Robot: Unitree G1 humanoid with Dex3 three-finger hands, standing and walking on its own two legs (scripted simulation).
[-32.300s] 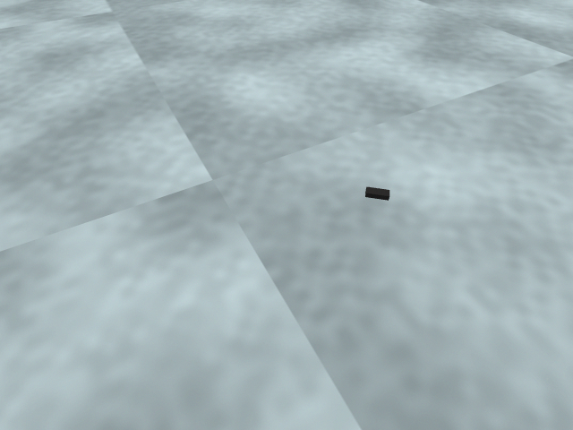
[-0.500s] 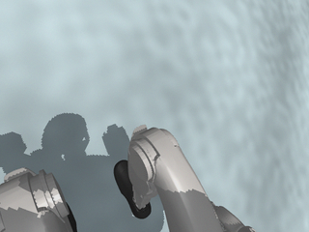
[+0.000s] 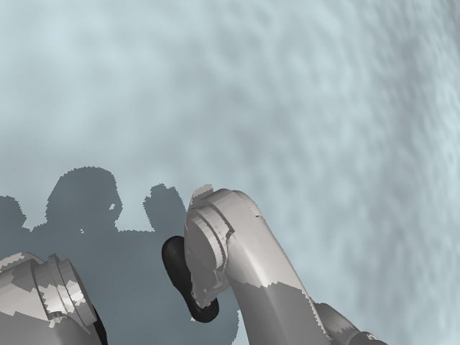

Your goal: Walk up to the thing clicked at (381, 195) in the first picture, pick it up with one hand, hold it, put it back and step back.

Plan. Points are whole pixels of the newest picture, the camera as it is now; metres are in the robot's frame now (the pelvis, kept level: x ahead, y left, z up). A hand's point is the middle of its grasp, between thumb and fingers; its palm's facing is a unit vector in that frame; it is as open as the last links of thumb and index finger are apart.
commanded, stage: open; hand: left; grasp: from above
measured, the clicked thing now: out of the picture +0.46 +0.34 -0.29
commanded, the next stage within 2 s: withdraw in 0.86 s
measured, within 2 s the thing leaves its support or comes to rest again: neither
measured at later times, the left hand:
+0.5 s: hand out of the picture +0.46 +0.33 -0.26, palm faces -0.44 -0.16 -0.88, open 10.7 cm
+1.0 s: hand out of the picture +0.46 +0.33 -0.26, palm faces -0.45 -0.16 -0.88, open 12.5 cm
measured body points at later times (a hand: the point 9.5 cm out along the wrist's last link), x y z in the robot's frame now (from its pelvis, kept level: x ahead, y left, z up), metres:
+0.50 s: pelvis +0.00 +0.00 +0.00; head +0.28 +0.14 +0.32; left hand +0.48 +0.33 -0.21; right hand +0.06 -0.24 -0.05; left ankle +0.06 +0.12 -0.27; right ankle +0.12 -0.10 -0.27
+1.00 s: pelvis +0.00 +0.00 +0.01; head +0.28 +0.14 +0.32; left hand +0.47 +0.33 -0.21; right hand +0.06 -0.24 -0.04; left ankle +0.06 +0.12 -0.27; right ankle +0.12 -0.10 -0.27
